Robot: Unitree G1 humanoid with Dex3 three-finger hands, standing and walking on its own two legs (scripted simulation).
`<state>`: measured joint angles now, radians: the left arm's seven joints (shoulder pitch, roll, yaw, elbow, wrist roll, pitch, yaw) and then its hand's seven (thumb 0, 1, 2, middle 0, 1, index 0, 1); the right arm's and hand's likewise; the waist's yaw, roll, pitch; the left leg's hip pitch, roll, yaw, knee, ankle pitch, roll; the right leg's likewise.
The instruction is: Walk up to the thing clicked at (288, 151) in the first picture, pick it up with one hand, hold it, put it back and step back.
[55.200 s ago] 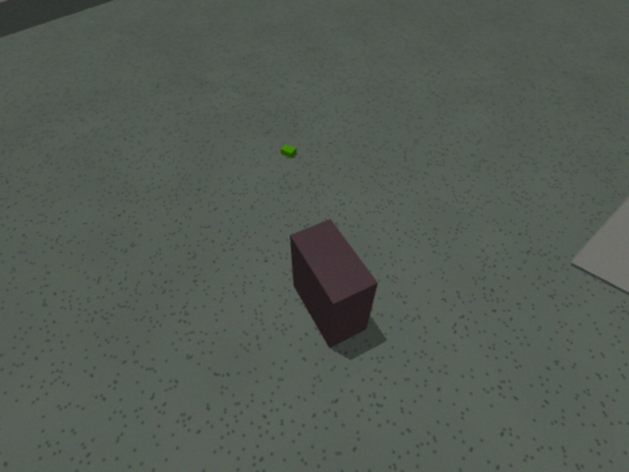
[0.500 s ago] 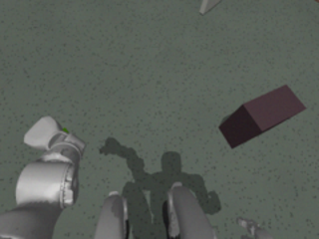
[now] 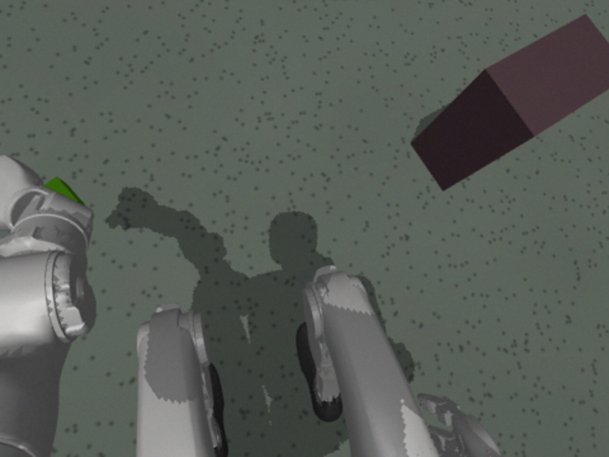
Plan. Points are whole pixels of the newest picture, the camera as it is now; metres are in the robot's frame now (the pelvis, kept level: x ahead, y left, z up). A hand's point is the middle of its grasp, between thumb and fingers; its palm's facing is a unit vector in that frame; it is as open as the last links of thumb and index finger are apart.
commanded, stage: crouch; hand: left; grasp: from above
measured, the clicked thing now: (52, 205) +0.48 +0.27 -0.18
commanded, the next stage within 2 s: lower in 0.96 s
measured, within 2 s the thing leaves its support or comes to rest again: rests again in 1.60 s
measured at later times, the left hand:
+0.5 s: hand (69, 213) +0.48 +0.27 -0.23, palm faces -0.23 -0.35 -0.91, open 7.0 cm
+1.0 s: hand (74, 215) +0.49 +0.28 -0.27, palm faces -0.23 -0.35 -0.91, open 7.1 cm
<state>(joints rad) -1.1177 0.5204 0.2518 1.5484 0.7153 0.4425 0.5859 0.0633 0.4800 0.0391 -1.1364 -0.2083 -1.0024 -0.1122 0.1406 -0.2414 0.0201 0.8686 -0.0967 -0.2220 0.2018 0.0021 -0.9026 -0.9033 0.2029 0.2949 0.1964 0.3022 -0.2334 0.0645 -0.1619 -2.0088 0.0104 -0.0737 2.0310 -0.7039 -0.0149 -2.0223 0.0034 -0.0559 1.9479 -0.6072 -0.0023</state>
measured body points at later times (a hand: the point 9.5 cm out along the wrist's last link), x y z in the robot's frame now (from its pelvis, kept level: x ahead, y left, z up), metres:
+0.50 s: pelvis -0.01 +0.00 -0.08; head +0.25 +0.02 +0.29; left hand +0.49 +0.28 -0.18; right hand -0.01 -0.27 -0.19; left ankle +0.06 +0.12 -0.41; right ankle +0.10 -0.12 -0.41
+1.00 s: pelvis -0.01 +0.01 -0.11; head +0.26 +0.04 +0.25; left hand +0.50 +0.29 -0.22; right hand -0.03 -0.25 -0.21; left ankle +0.06 +0.12 -0.41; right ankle +0.10 -0.12 -0.41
